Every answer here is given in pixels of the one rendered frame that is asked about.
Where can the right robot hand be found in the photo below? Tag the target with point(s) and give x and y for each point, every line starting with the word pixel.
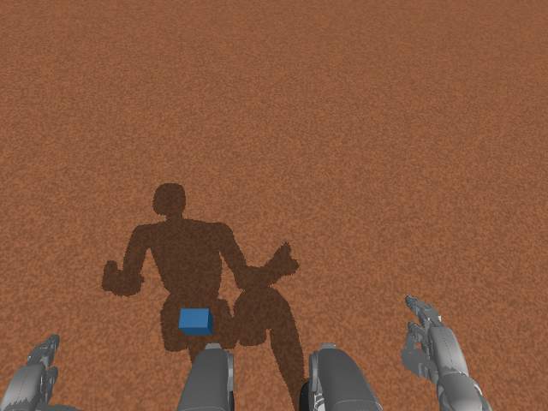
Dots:
pixel 441 353

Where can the left robot hand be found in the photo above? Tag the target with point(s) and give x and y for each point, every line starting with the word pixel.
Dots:
pixel 31 387

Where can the carton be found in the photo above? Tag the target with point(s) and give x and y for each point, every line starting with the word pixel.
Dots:
pixel 196 321

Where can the right robot arm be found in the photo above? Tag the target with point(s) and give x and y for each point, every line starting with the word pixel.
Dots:
pixel 458 392

